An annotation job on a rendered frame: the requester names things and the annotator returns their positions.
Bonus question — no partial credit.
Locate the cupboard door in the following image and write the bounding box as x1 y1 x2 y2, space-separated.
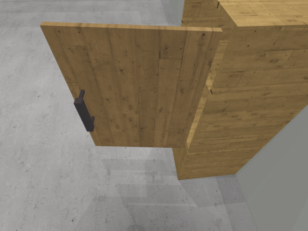
40 22 223 148

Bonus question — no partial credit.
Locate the handle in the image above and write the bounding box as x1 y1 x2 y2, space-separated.
74 90 95 132

